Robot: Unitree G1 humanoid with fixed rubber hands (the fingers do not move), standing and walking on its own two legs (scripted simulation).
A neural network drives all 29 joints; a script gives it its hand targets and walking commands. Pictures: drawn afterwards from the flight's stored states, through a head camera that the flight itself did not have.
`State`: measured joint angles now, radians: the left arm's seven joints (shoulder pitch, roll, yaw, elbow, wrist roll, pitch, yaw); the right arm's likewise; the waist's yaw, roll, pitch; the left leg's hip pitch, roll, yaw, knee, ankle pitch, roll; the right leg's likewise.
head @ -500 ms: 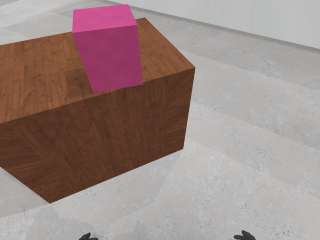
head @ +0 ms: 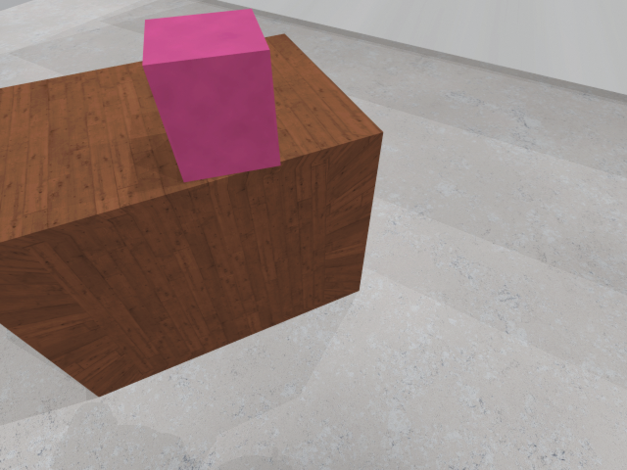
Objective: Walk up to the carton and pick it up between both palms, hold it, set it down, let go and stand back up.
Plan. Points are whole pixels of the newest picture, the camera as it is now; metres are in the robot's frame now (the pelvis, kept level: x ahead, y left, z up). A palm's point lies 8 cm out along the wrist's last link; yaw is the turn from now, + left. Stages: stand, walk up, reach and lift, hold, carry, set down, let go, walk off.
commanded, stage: stand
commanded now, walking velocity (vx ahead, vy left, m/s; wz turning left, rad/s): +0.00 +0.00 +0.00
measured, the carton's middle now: (217, 97) +0.79 +0.21 +0.07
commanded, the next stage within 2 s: walk up in 0.20 s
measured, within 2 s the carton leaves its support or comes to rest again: neither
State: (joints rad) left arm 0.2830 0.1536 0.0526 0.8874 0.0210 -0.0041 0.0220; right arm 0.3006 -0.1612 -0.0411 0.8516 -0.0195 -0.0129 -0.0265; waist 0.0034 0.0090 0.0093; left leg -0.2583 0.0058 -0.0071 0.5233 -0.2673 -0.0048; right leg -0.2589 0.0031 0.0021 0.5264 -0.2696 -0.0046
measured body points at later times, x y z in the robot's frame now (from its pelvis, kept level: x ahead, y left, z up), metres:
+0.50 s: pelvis +0.01 +0.00 +0.01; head +0.00 +0.00 +0.46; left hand +0.00 +0.24 -0.14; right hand +0.02 -0.23 -0.15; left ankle +0.00 +0.12 -0.71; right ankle +0.00 -0.11 -0.73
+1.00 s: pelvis +0.13 +0.10 +0.00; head +0.14 +0.12 +0.45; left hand +0.23 +0.36 -0.12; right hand +0.13 -0.17 -0.11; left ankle +0.09 +0.21 -0.74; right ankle +0.24 -0.03 -0.67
